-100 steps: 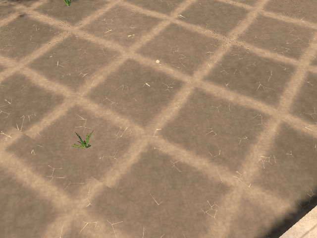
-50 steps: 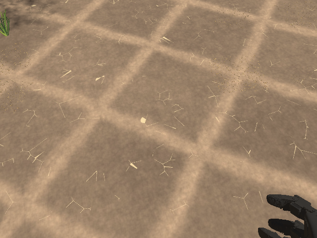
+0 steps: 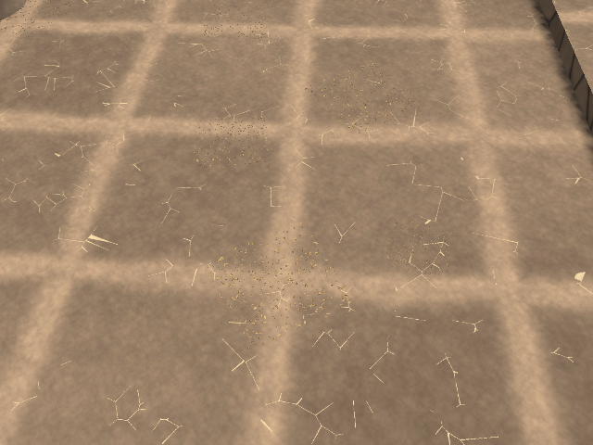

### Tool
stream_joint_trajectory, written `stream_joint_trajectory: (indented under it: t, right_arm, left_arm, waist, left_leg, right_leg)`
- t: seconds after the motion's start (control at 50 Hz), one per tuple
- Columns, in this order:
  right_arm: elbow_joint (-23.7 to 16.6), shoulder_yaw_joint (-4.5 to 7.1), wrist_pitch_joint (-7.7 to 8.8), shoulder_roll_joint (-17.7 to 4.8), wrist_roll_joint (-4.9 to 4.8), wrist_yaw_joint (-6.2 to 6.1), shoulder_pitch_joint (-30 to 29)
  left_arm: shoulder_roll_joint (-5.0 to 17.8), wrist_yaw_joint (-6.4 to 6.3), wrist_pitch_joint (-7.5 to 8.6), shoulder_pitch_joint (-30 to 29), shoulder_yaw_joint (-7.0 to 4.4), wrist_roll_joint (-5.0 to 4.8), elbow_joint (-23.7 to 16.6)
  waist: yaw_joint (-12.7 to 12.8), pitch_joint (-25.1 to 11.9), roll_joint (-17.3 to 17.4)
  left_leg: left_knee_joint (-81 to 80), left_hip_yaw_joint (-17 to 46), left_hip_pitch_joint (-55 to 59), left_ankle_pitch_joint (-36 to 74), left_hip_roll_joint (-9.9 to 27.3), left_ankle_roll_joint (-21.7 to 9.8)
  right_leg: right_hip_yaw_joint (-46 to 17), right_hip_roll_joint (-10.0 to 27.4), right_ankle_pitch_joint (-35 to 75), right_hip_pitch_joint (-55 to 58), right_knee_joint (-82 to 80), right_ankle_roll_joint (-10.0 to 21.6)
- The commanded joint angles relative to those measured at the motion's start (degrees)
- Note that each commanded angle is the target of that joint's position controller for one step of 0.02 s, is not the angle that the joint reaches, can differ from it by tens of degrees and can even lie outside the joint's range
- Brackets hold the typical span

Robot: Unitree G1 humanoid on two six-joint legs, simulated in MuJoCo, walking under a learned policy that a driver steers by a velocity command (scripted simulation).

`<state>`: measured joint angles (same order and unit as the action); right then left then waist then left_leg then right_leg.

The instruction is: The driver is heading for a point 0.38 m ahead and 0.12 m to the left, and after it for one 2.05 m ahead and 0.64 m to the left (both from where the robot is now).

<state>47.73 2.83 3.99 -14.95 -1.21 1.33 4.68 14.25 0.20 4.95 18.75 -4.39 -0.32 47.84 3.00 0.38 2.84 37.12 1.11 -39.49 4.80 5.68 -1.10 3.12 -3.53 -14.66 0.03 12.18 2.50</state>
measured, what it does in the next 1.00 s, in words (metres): walks ahead, turning left: left foot, then right foot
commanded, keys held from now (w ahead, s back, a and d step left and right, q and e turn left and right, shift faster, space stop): w+q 0.24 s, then q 0.34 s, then no key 0.42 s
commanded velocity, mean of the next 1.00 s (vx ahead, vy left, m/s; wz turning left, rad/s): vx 0.23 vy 0.00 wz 0.38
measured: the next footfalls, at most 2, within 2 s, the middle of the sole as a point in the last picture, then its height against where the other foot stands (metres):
left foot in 0.14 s outside the picture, level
right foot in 0.60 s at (324, 435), level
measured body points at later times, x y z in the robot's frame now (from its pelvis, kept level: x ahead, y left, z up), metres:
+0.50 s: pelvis +0.26 +0.06 +0.00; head +0.30 +0.09 +0.45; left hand +0.39 +0.36 -0.09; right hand +0.41 -0.20 -0.11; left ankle +0.22 +0.13 -0.74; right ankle +0.46 -0.05 -0.69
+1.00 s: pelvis +0.35 +0.08 -0.01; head +0.36 +0.09 +0.44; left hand +0.35 +0.36 -0.13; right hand +0.58 -0.10 -0.12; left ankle +0.29 +0.19 -0.74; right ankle +0.47 +0.00 -0.74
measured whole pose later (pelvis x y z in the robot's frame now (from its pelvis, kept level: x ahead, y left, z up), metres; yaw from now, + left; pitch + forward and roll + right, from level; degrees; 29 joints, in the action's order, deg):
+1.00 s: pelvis +0.35 +0.08 -0.01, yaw +26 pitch +0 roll +0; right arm 42.4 2.4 -2.5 -14.4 1.2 -0.9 11.7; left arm 13.8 -0.4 0.3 10.2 -2.0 0.8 44.1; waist 1.3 1.7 -0.7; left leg 32.2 2.9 -15.3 -16.5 0.0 0.2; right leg -0.8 -0.3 -9.6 -20.7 29.4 -0.4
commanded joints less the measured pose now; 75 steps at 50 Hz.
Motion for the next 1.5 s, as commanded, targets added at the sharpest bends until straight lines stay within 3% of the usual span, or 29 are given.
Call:
stream_joint_trajectory:
  t: [0.02, 0.08, 0.12, 0.14, 0.16, 0.18, 0.2, 0.22, 0.24, 0.26, 0.36, 0.42, 0.5, 0.58, 0.6, 0.62, 0.64, 0.66, 0.7, 0.74, 0.8, 0.88, 0.94, 0.96, 0.98, 1.02, 1.08, 1.24, 1.5]
  right_arm:
    - [-5.38, 0.52, 0.55, -3.91, -0.29, 0.96, -6.68]
    - [-6.26, 1.05, 0.60, -5.19, 0.09, 1.96, -5.12]
    - [-3.87, 3.03, 0.28, -8.31, 0.32, 1.84, 5.51]
    - [-1.96, 4.74, 0.08, -12.36, 0.36, 1.22, 14.64]
    - [-1.67, 6.12, 0.14, -18.48, 0.08, 0.87, 19.13]
    - [-1.98, 4.76, 0.23, -14.72, -0.15, 1.04, 20.71]
    - [-2.40, 4.05, 0.29, -12.00, 0.15, 0.85, 18.17]
    - [-3.64, 3.58, 0.35, -10.49, 0.09, 0.64, 14.04]
    - [-4.52, 3.12, 0.27, -9.10, 0.22, 0.49, 10.56]
    - [-5.64, 2.64, 0.31, -8.08, 0.94, 0.27, 7.95]
    - [-6.79, 3.55, -0.20, -10.65, 0.92, -1.36, 8.02]
    - [-6.70, 3.67, -1.94, -10.39, -0.18, -2.57, 9.48]
    - [-7.00, 3.75, -3.92, -10.02, -0.15, -3.65, 10.96]
    - [-9.59, 3.50, -4.33, -8.76, -0.10, -3.93, 6.83]
    - [-10.58, 2.73, -4.04, -6.44, 0.53, -3.77, 6.90]
    - [-10.84, 1.80, -3.67, -3.14, 1.84, -3.67, 12.03]
    - [-10.84, 1.71, -3.63, -5.01, 0.52, -3.39, 19.44]
    - [-8.64, 2.88, -4.15, -10.18, 0.60, -3.33, 20.09]
    - [-8.70, 3.54, -6.35, -11.08, 0.58, -3.83, 11.91]
    - [-9.63, 2.91, -7.20, -8.32, 0.62, -3.78, 10.25]
    - [-9.36, 1.46, -6.62, -4.24, 0.80, -3.45, 10.74]
    - [-9.11, 1.37, -6.17, -5.30, 1.01, -2.92, 8.91]
    - [-8.31, 1.45, -6.01, -5.88, 1.98, -2.30, 9.90]
    - [-9.20, 1.75, -5.95, -8.64, 2.91, -2.52, 9.78]
    - [-8.28, 1.93, -5.86, -9.71, 3.05, -2.36, 7.77]
    - [-8.98, 0.22, -4.62, -3.78, 3.53, -1.79, 4.36]
    - [-7.67, 0.28, -3.14, -4.87, 2.82, -1.87, 6.40]
    - [-5.56, 0.13, -2.74, -4.01, 1.91, -2.37, 9.54]
    - [-0.70, 0.31, -2.80, -3.27, 1.56, -2.50, 11.28]
  left_arm:
    - [9.10, -0.45, 0.48, 1.01, -2.42, -0.28, -1.06]
    - [10.40, -1.14, -0.59, -0.76, -2.84, -0.50, -0.88]
    - [11.27, -1.86, -1.59, -2.63, -2.91, -0.48, -1.58]
    - [10.32, -2.43, -1.67, -1.98, -2.34, 0.10, -2.65]
    - [3.46, -1.40, -0.28, 4.32, 0.13, 1.59, -4.86]
    - [5.08, -0.50, 1.76, 1.66, 0.31, 0.58, -4.45]
    - [8.16, 0.17, 2.99, -3.37, -0.51, -1.59, -5.85]
    - [8.17, -0.02, 3.55, -6.96, -0.29, -1.56, -6.84]
    - [8.15, -0.54, 3.56, -8.46, -0.58, -0.21, -7.12]
    - [8.68, -1.07, 2.95, -8.55, -1.14, 0.56, -7.49]
    - [5.69, -2.34, 0.08, -7.67, -0.86, 1.40, -8.62]
    - [4.47, -2.13, -0.40, -12.44, -0.25, 1.02, -9.89]
    - [5.49, -1.00, -0.39, -18.00, -0.26, 0.42, -11.61]
    - [7.88, -0.60, 0.96, -13.22, -1.30, 0.80, -10.89]
    - [9.87, -0.92, 1.29, -10.30, -1.72, 1.72, -10.56]
    - [12.05, -1.44, 0.92, -8.88, -1.76, 2.74, -11.13]
    - [12.18, -1.33, -0.14, -5.68, -1.91, 3.06, -9.59]
    - [8.65, -1.17, -0.59, -8.08, -1.20, 1.38, -11.10]
    - [5.91, -1.02, -1.91, -11.01, 0.10, 1.44, -11.82]
    - [6.89, -1.04, -2.94, -13.60, 0.28, 1.56, -11.37]
    - [6.70, -1.03, -3.58, -14.45, 0.25, 1.55, -10.64]
    - [8.41, -1.10, -4.18, -11.94, -0.13, 0.78, -9.23]
    - [7.15, -0.98, -4.32, -9.56, 0.62, 0.14, -7.60]
    - [5.86, -0.70, -3.90, -8.79, 1.10, 0.86, -7.48]
    - [3.10, -0.51, -3.44, -7.69, 1.57, 1.39, -7.93]
    - [4.50, -0.58, -3.33, -11.27, 1.27, 1.99, -7.33]
    - [5.49, -1.06, -3.66, -9.27, 0.84, 1.54, -5.40]
    - [4.94, -1.39, -3.53, -8.15, 0.72, 0.96, -1.15]
    - [5.43, -2.52, -4.72, -8.55, 0.43, 0.38, 5.50]
  waist:
    - [0.83, 3.46, -6.13]
    - [-1.06, 1.65, -7.39]
    - [-6.94, -5.05, -7.48]
    - [-10.40, -10.41, -3.49]
    - [-7.09, -17.82, 10.92]
    - [-9.05, -23.51, 9.02]
    - [-9.79, -16.26, 5.76]
    - [-8.49, -10.54, 0.79]
    - [-6.34, -6.47, -2.05]
    - [-4.11, -4.14, -1.32]
    - [-1.54, -4.49, 0.38]
    - [-3.36, -6.33, 2.37]
    - [-5.41, -6.12, 3.59]
    - [-1.63, -5.77, 4.67]
    - [-1.00, -9.28, 1.72]
    - [-3.51, -13.61, -9.48]
    - [-6.04, -18.39, -22.53]
    - [-5.13, -16.53, -14.49]
    - [-3.27, -10.09, -6.82]
    - [-4.44, -5.89, -8.10]
    - [-4.61, -6.76, -11.70]
    - [-2.77, -8.18, -12.96]
    - [-4.13, -5.80, -10.46]
    - [-3.27, -5.50, -5.12]
    - [0.06, -4.21, 6.47]
    - [-1.23, -0.44, 5.65]
    - [-1.42, 1.58, 3.77]
    - [-2.29, 0.02, -1.98]
    - [-2.31, -0.75, -2.34]
  left_leg:
    - [-3.00, 0.33, -0.07, -0.83, -0.83, -1.85]
    - [-3.83, -2.73, 3.63, -9.08, -3.48, -4.27]
    - [-5.67, -6.70, 18.98, -10.65, -8.41, -6.61]
    - [-5.52, 0.80, 35.03, -6.89, -5.05, -9.37]
    - [-8.99, 30.51, 57.74, -13.99, 9.65, -20.82]
    - [-18.68, 46.31, 63.62, -21.40, 12.74, -22.27]
    - [-19.55, 38.56, 58.85, -22.56, 11.27, -18.92]
    - [-19.82, 31.48, 50.05, -19.02, 9.00, -16.86]
    - [-20.67, 26.55, 41.18, -13.59, 7.28, -15.97]
    - [-21.48, 22.95, 34.25, -3.62, 5.73, -15.29]
    - [-19.53, 12.15, 24.51, 25.62, 1.20, -14.12]
    - [-17.19, 11.15, 24.32, 20.57, -1.46, -10.57]
    - [-13.83, 17.01, 27.35, 10.01, -0.81, -8.95]
    - [-5.64, 23.56, 29.85, 2.37, -2.14, -6.71]
    - [1.77, 20.73, 27.04, -2.86, -5.08, -4.51]
    - [14.84, 13.82, 17.46, -30.14, -11.82, -1.50]
    - [26.38, 9.88, 7.41, -48.03, -14.37, 1.39]
    - [33.05, 10.81, 5.73, -44.82, -10.59, 3.57]
    - [36.15, 8.06, 5.18, -38.00, -8.87, 5.44]
    - [31.38, 6.19, 9.53, -33.96, -7.68, 5.73]
    - [16.78, 1.74, 16.83, -32.40, -6.86, 5.84]
    - [1.85, 0.60, 23.03, -25.47, -5.87, 4.30]
    - [-12.16, 0.76, 32.22, -15.33, -5.52, 0.24]
    - [-13.84, 7.78, 34.61, -13.22, 0.80, -2.38]
    - [-15.79, 11.53, 25.78, -21.26, 4.17, -5.78]
    - [-19.19, 10.81, 17.77, -33.59, 1.84, -4.12]
    - [-17.85, 8.50, 17.26, -29.78, -0.51, -1.48]
    - [-14.15, 6.23, 22.07, -17.90, -2.27, -1.72]
    - [-13.47, 3.85, 24.59, -9.60, -3.79, -1.14]
  right_leg:
    - [-2.54, 17.77, 19.16, 0.85, -2.72, 7.50]
    - [0.02, 18.68, 36.13, 5.48, 4.16, 5.27]
    - [3.66, 15.85, 52.21, 3.96, 19.80, 2.52]
    - [4.85, 13.34, 43.26, -6.66, 35.05, 0.19]
    - [2.80, 2.84, 3.37, -32.26, 58.68, -4.32]
    - [-8.08, -0.29, -17.73, -41.42, 65.84, -3.51]
    - [-9.88, 3.24, -14.16, -46.59, 67.33, -2.13]
    - [-8.89, 5.86, -9.16, -45.84, 63.45, -1.36]
    - [-8.23, 7.69, -6.23, -43.04, 58.55, -1.62]
    - [-8.08, 8.89, -4.91, -38.41, 55.42, -2.18]
    - [-5.51, 6.16, 0.94, -32.60, 42.96, -6.14]
    - [-5.66, 3.52, 10.87, -29.58, 31.71, -6.77]
    - [-7.47, 1.14, 13.72, -27.97, 21.81, -6.88]
    - [-8.83, 1.87, 15.51, -20.84, 10.40, -3.94]
    - [-11.74, 7.77, 26.75, -11.82, 9.75, -1.28]
    - [-22.20, 19.13, 52.42, 1.04, 13.37, 4.58]
    - [-39.67, 30.70, 51.16, 7.86, 11.65, 15.75]
    - [-39.83, 28.36, 38.84, 4.50, 10.64, 15.88]
    - [-26.87, 20.57, 25.98, -4.07, 9.63, 11.12]
    - [-20.73, 16.35, 19.72, -12.99, 6.67, 9.73]
    - [-14.73, 12.95, 19.47, -15.15, 5.77, 9.29]
    - [-16.74, 15.07, 12.65, -13.08, 6.52, 10.38]
    - [-15.20, 12.68, 0.04, -19.81, 7.51, 5.06]
    - [-12.10, 10.16, -4.23, -23.62, 11.85, 1.35]
    - [-4.59, 4.29, -5.45, -20.31, 14.33, -2.19]
    - [-4.96, 4.54, 2.15, -13.33, 14.77, -4.15]
    - [-6.04, 5.47, 4.85, -11.97, 14.58, -3.33]
    - [-6.37, 5.95, 10.37, -10.95, 14.71, -3.41]
    - [-6.49, 6.30, 15.03, -8.46, 15.66, -2.96]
